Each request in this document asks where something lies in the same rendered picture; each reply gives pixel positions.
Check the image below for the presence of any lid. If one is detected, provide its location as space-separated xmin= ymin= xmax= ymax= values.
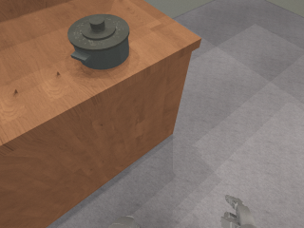
xmin=67 ymin=13 xmax=130 ymax=52

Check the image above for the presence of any table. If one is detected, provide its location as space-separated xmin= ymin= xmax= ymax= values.
xmin=0 ymin=0 xmax=201 ymax=228

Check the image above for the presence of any left robot thigh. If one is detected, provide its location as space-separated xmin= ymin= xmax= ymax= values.
xmin=108 ymin=216 xmax=140 ymax=228

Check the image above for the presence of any right robot hand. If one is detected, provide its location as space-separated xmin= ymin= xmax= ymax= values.
xmin=221 ymin=195 xmax=257 ymax=228

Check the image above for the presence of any knob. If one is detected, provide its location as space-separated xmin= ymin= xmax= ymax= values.
xmin=89 ymin=16 xmax=105 ymax=30

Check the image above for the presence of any pot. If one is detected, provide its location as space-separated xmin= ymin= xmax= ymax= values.
xmin=70 ymin=38 xmax=129 ymax=70

